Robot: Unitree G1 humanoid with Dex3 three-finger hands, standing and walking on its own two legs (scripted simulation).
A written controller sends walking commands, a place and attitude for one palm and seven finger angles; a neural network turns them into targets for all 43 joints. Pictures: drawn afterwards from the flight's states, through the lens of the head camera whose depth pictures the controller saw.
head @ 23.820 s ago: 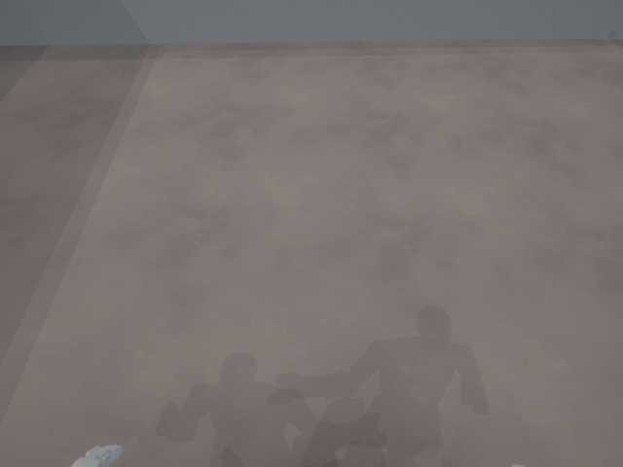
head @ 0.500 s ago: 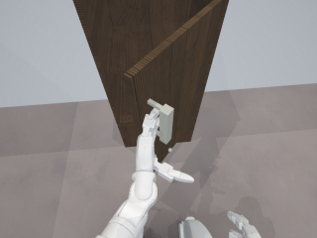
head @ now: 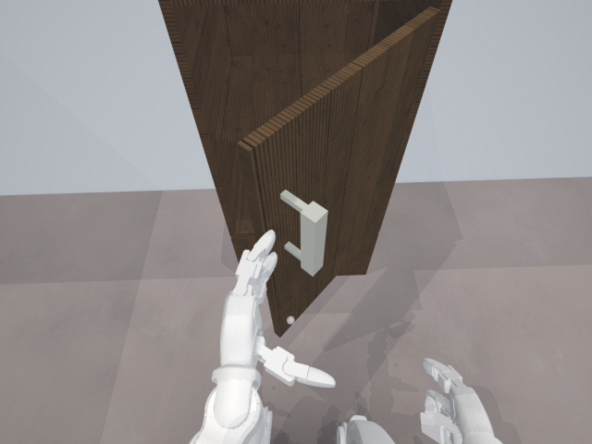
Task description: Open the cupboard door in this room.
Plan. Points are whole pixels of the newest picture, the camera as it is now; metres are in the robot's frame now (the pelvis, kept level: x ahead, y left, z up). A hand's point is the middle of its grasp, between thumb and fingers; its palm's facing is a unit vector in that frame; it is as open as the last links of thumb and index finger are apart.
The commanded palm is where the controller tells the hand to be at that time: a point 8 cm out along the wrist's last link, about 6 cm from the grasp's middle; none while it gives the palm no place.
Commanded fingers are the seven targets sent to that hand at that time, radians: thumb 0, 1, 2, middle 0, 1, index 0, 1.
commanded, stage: slide the hand sideways off the handle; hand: left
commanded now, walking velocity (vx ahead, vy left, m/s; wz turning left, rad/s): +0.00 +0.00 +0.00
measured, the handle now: (301, 233) +0.39 +0.02 +0.05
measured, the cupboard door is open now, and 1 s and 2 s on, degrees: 47 47 47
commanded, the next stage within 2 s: draw the hand back to the body in 0.24 s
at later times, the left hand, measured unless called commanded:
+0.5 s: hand (248, 336) +0.24 +0.07 +0.06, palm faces +0.04 -1.00 -0.03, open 16.3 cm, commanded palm +0.20 +0.13 +0.07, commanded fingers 0.00 -0.50 0.30 -0.15 -0.30 -0.15 -0.30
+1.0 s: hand (128, 339) +0.21 +0.17 +0.14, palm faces +0.10 -0.96 -0.27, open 15.3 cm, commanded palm +0.18 +0.22 +0.17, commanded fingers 0.00 -0.01 0.51 -0.17 -0.30 -0.17 -0.30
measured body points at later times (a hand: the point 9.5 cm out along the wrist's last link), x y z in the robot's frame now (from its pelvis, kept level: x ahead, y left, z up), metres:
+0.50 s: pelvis +0.01 -0.01 +0.00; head +0.08 -0.03 +0.44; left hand +0.23 +0.12 +0.07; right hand +0.19 -0.23 -0.10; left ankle +0.04 +0.13 -0.64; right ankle -0.01 -0.09 -0.64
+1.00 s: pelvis +0.03 +0.01 +0.06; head +0.02 -0.01 +0.51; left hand +0.20 +0.22 +0.16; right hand +0.21 -0.22 -0.01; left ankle +0.04 +0.13 -0.64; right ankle -0.01 -0.09 -0.64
